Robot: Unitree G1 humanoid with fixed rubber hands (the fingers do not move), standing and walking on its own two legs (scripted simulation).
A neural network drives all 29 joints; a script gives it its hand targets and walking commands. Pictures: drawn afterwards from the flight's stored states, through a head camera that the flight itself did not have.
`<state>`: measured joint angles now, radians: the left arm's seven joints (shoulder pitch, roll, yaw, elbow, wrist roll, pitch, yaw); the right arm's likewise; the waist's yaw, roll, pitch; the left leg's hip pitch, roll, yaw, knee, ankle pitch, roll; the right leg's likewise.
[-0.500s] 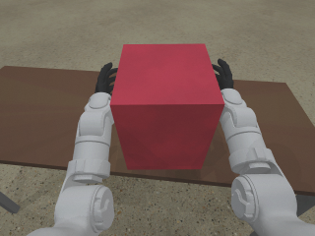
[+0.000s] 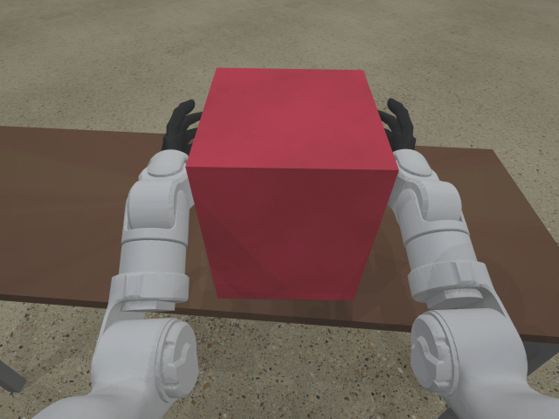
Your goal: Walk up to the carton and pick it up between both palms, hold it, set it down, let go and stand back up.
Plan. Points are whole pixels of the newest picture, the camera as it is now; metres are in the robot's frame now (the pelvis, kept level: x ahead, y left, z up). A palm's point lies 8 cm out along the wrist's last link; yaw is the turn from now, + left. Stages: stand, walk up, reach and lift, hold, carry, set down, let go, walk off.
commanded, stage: reach and lift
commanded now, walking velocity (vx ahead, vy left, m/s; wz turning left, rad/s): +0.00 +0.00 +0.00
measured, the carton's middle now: (287, 188) +0.40 +0.02 +0.17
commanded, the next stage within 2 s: hold in 0.92 s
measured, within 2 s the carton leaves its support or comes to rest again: neither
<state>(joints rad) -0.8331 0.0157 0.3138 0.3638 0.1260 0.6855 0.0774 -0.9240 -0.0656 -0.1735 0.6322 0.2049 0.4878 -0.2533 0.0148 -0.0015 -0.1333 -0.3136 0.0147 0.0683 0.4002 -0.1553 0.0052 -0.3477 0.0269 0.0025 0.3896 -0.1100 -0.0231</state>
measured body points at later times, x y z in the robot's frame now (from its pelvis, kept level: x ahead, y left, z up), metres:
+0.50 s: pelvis +0.00 +0.00 +0.00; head -0.02 +0.00 +0.45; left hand +0.41 +0.17 +0.24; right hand +0.43 -0.13 +0.23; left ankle +0.03 +0.11 -0.74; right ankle +0.05 -0.10 -0.74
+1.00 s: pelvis +0.00 +0.00 +0.00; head -0.04 +0.00 +0.45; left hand +0.40 +0.16 +0.26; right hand +0.42 -0.13 +0.25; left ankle +0.03 +0.11 -0.74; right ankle +0.05 -0.10 -0.74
